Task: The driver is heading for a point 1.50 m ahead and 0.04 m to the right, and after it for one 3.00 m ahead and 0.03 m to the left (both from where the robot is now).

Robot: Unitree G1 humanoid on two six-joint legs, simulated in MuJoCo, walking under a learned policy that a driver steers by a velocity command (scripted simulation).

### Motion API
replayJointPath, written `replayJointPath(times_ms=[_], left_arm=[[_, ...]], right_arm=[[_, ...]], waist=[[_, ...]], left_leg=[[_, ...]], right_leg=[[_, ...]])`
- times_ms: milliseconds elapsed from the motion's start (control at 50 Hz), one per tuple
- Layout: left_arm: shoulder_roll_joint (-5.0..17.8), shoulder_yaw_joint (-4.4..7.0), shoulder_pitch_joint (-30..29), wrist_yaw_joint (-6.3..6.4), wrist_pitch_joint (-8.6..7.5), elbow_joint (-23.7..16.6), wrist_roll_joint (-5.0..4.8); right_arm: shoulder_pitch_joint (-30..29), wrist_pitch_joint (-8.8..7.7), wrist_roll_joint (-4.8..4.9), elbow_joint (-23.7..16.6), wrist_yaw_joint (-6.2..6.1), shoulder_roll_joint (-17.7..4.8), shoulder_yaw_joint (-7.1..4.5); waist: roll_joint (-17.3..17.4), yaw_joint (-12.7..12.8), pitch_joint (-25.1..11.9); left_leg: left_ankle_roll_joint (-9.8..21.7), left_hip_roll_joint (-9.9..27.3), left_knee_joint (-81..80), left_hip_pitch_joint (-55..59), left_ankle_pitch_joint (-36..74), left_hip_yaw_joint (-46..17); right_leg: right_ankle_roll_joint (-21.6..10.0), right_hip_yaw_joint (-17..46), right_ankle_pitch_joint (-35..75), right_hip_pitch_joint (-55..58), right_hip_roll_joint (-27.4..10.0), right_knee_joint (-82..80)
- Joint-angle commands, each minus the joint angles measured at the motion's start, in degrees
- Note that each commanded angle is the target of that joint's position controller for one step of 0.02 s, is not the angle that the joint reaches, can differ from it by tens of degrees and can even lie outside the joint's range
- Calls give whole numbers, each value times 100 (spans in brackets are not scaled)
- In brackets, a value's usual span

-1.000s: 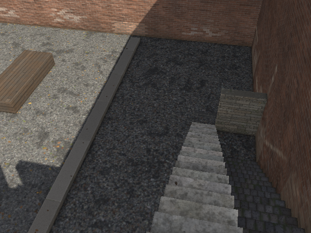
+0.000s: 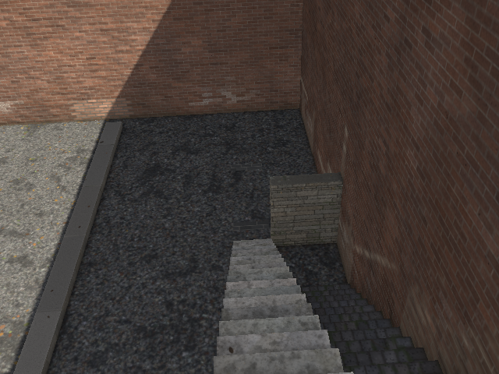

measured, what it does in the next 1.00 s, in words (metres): goes down: right foot 0.20 m lower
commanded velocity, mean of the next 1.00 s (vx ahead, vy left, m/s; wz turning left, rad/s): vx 0.47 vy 0.00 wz -0.11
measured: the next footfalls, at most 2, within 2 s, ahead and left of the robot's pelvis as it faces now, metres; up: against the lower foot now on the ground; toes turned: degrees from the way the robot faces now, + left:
right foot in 0.42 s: +0.23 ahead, -0.30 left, -0.20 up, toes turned -17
left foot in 1.22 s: +0.45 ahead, -0.14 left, -0.39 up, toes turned +11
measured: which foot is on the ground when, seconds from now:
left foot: down 0.00-0.42, up 0.44-1.00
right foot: down 0.00-0.00, up 0.02-0.40, down 0.42-1.00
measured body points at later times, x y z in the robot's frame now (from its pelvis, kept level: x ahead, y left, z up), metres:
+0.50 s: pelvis +0.16 -0.20 -0.11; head +0.18 -0.24 +0.34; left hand +0.33 +0.00 -0.23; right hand +0.08 -0.50 -0.25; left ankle +0.07 +0.05 -0.54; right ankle +0.20 -0.28 -0.83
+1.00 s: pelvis +0.29 -0.25 -0.16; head +0.25 -0.25 +0.29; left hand +0.22 -0.06 -0.32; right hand +0.36 -0.48 -0.30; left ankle +0.43 -0.15 -0.84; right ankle +0.20 -0.28 -0.83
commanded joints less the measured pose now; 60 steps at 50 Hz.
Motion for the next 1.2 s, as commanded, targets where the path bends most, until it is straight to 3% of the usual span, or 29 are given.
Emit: replayJointPath(times_ms=[20, 60, 100, 120, 160, 180, 240, 280, 320, 360, 380, 420, 440, 460, 480, 500, 520, 540, 560, 580, 600, 620, 660, 740, 840, 920, 1000, 1120, 1200], left_arm=[[1125, 346, -2362, -14, -273, -1134, -143], [979, 289, -2349, 9, -333, -1219, -63], [924, 387, -1861, -23, -126, -997, 184], [884, 431, -1595, -77, 2, -919, 144], [759, 404, -1594, -165, 242, -949, 142], [913, 466, -2505, -155, 330, -1209, 211], [714, 365, -3608, -153, 261, -1829, 338], [736, 281, -3440, -356, 195, -2000, 188], [906, 306, -2507, -501, 137, -1451, -109], [1063, 306, -1047, -373, 119, -819, 50], [1086, 305, -366, -342, 74, -444, 180], [969, 254, 268, -340, -186, -39, 576], [1777, 216, 685, -338, -332, 218, 452], [2377, 274, 1352, -366, -353, 191, -121], [2103, 266, 1703, -362, -387, 158, -350], [2018, 232, 1292, -229, -465, 89, -257], [1851, 229, 482, -127, -538, -152, -154], [1454, 121, 89, -108, -612, -226, -144], [973, -27, -85, -145, -659, -227, -49], [703, -166, -290, -96, -705, -244, -1], [474, -262, -218, -118, -715, -109, -39], [671, -222, -166, -120, -749, -11, 21], [861, -153, 253, -214, -755, 226, 14], [138, -329, 753, -167, -726, 648, 29], [457, -123, 727, -206, -707, 856, 152], [226, -56, 1179, -202, -593, 1058, 297], [379, 100, 1316, -84, -493, 889, 361], [739, 323, 517, -59, -230, 303, 175], [1036, 394, 561, -165, -52, -57, 211]], right_arm=[[2596, -89, -141, 597, -118, -1754, -473], [1419, -224, -217, 144, -113, -1143, -267], [406, -292, -191, 13, -85, -740, -182], [141, -342, -120, -144, -61, -764, -155], [97, -431, -32, -209, 24, -890, -161], [622, -545, -191, -42, 29, -963, -212], [1768, -704, -200, 375, 4, -851, -210], [571, -800, -134, 87, -73, -1173, -286], [207, -724, -46, 45, -42, -1513, -378], [74, -599, 12, 203, -82, -1320, -390], [105, -410, -40, 229, -59, -1413, -433], [855, -31, 160, 366, -313, -1599, -565], [1488, 138, 203, 304, -298, -819, -486], [1888, 254, 233, -24, -361, -721, -399], [1258, 356, 184, 144, -472, -1139, -545], [1171, 401, 244, 234, -537, -900, -536], [958, 407, 256, 64, -506, -562, -417], [828, 520, 250, 130, -477, -604, -432], [542, 685, 185, 165, -432, -728, -383], [294, 704, 104, 30, -374, -305, -229], [265, 741, -98, 196, -348, -288, -184], [168, 737, -162, 274, -418, -443, -246], [421, 694, -152, 529, -439, -620, -336], [-150, 465, -61, 251, -230, -102, -193], [-308, 425, 18, 124, -187, 100, -151], [-785, 446, -119, -104, -310, 97, -126], [-1426, 294, 32, -491, -239, -95, -127], [-978, 278, 138, -580, -90, -272, -211], [262, 226, 21, -143, -302, -746, -449]], waist=[[2007, -1497, 1580], [317, -592, 1709], [97, 111, 1389], [243, 265, 1114], [630, 345, 872], [692, -157, 1268], [865, -717, 1345], [460, -195, 1324], [558, -53, 952], [619, 506, 726], [353, 776, 570], [-636, 952, 785], [-2287, 279, 509], [-2678, 202, -720], [-1873, 645, -638], [-1604, 467, -641], [-1410, 115, -1100], [-1201, -32, -849], [-512, -209, -18], [-413, -273, 237], [-6, -378, 490], [-50, -369, 681], [-227, -436, 743], [-262, -319, 1524], [-348, 9, 1582], [-102, 437, 1628], [-37, 770, 1530], [74, 303, 935], [244, -177, 345]], left_leg=[[1665, 2570, -4471, 2285, 1981, -5194], [1888, 2734, -3858, 1498, 3204, -3942], [1187, 2306, -3393, 500, 1964, -2348], [985, 2109, -3316, -136, 1811, -1787], [666, 1983, -3413, -428, 1777, -1102], [370, 1823, -3091, 674, 403, -1114], [125, 2060, -3247, 1438, -88, -1142], [-243, 1868, -3495, -460, -38, -318], [-338, 1827, -3158, -967, -48, 313], [-350, 1647, -1586, -533, 231, 884], [-326, 1591, -417, -45, 874, 1107], [154, 1082, 3094, -108, 1214, 664], [2, 232, 5659, -2533, -1553, 325], [-34, 164, 5709, -3679, -1536, -956], [-10, 78, 5121, -3342, -790, -1077], [-121, -12, 5323, -3664, 143, -1060], [8, 8, 4037, -3474, 2111, -1399], [-77, 17, 3886, -3283, 2718, -1504], [-31, 84, 3035, -3136, 3308, -1463], [-129, 104, 2385, -3000, 3773, -1544], [-167, 363, 1734, -2362, 4007, -1662], [-96, 262, 1533, -2298, 4504, -1567], [182, 69, 1198, -2574, 5168, -1396], [480, 57, -100, -2813, 6487, -1299], [446, 286, -905, -2150, 6807, -715], [535, 513, -1473, -2195, 6246, -276], [609, 697, -2408, -2215, 5612, -46], [707, 461, -4135, 524, 5838, 402], [830, 265, -4713, 3017, 5565, 351]], right_leg=[[496, 648, 497, -4213, 267, 1526], [547, 1233, 1023, -3989, -197, 1635], [590, 710, 2721, -2741, -540, 1129], [602, 297, 3313, -2010, -373, 1211], [592, -222, 3794, -1514, -379, 1196], [704, 275, 4230, -3250, -516, 1176], [725, 380, 4704, -3938, -817, -518], [642, 50, 6791, -1144, -1103, -2649], [813, -418, 7445, 1007, -1015, -3151], [821, -464, 7852, 1880, -1356, -3428], [777, -725, 7352, 2196, -1323, -3939], [549, -213, 6174, 2967, -1429, -5939], [930, -237, 10211, 4663, -1789, -3477], [1468, 617, 12981, 5735, -2652, -2165], [1935, 845, 11720, 4639, -2676, -3011], [2092, 1063, 10262, 4249, -2866, -3308], [1882, 1519, 7261, 3342, -3087, -3569], [1455, 2167, 5640, 2434, -3389, -4135], [1205, 2069, 5133, 1309, -3292, -4490], [933, 2151, 4686, 742, -3413, -4733], [720, 2122, 4861, 376, -3359, -4987], [554, 1883, 5206, 335, -3190, -4960], [584, 1223, 5116, 729, -2742, -4524], [1034, 343, 3654, 392, -2281, -4719], [867, 40, 3341, 644, -2277, -4710], [705, -330, 4771, 1460, -2367, -4133], [580, -304, 5759, 2091, -2718, -3509], [440, -895, 4976, 991, -2531, -1801], [210, -1246, 2405, -183, -1891, 1106]])
Keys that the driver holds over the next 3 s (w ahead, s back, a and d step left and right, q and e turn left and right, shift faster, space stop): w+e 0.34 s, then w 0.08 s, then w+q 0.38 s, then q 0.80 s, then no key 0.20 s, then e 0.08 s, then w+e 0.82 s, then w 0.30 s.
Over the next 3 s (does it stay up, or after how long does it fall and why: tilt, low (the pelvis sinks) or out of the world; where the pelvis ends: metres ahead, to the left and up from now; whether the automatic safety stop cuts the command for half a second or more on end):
stays up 0.65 -0.22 -0.51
